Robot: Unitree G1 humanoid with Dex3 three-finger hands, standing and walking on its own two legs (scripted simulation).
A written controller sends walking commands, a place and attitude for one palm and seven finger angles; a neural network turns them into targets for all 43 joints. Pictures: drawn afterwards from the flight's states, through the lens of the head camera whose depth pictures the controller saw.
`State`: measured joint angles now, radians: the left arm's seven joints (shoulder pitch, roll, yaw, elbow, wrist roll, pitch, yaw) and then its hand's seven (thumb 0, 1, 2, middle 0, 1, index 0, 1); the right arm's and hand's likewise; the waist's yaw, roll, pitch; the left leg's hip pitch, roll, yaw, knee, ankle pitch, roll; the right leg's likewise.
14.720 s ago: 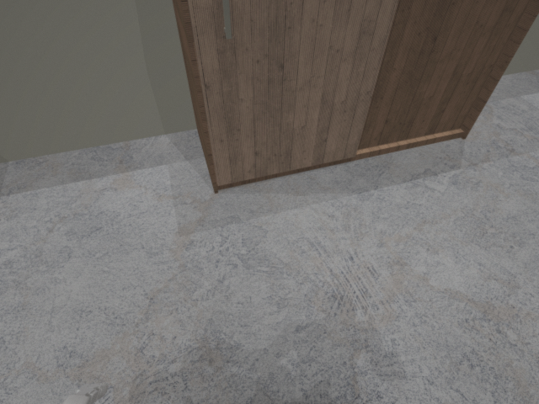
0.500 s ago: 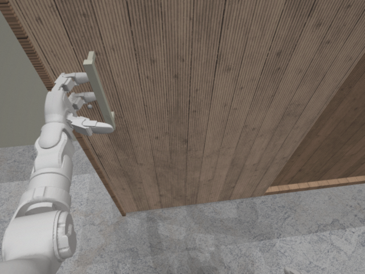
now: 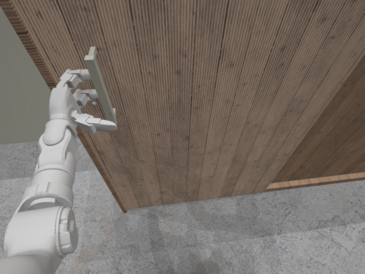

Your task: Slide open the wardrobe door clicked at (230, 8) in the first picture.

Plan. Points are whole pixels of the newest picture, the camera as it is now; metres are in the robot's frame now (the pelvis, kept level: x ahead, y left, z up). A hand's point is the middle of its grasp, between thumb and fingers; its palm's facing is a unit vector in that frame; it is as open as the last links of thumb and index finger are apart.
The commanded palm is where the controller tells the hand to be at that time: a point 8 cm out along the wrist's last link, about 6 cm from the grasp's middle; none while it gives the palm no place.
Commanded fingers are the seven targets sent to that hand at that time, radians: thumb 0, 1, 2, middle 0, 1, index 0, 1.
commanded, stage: slide the fingers in behind the handle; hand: left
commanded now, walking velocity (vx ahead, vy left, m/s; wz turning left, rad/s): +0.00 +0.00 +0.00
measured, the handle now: (104, 91) +0.49 +0.19 +0.13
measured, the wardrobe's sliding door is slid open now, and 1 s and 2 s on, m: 0.00 0.00 0.00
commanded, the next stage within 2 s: move the hooked fingers beside the handle in 0.22 s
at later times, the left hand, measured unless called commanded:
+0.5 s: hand (102, 103) +0.45 +0.18 +0.13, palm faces +0.13 -0.99 +0.00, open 13.9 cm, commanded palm +0.42 +0.23 +0.13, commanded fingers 0.00 -0.50 0.30 -0.30 -1.20 -0.30 -1.20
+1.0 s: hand (87, 108) +0.43 +0.21 +0.13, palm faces +0.14 -0.99 +0.00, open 14.0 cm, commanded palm +0.40 +0.26 +0.13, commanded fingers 0.00 -0.50 0.30 -0.30 -1.20 -0.30 -1.20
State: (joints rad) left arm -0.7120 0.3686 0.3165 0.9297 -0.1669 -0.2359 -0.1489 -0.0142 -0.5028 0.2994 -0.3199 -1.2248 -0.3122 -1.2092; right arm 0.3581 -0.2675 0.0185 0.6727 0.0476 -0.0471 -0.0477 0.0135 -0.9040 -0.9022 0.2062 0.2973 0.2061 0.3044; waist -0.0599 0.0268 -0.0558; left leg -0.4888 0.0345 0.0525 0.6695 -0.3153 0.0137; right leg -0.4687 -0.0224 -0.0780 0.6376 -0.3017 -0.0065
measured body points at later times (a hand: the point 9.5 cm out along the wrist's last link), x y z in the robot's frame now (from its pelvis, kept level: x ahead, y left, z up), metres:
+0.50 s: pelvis +0.01 -0.01 +0.00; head +0.05 -0.01 +0.45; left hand +0.43 +0.23 +0.13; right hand +0.10 -0.26 -0.12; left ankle +0.01 +0.11 -0.72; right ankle +0.01 -0.12 -0.72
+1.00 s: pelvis +0.01 -0.01 +0.00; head +0.04 -0.01 +0.45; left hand +0.41 +0.26 +0.14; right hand +0.09 -0.27 -0.11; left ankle +0.01 +0.11 -0.72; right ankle +0.01 -0.12 -0.72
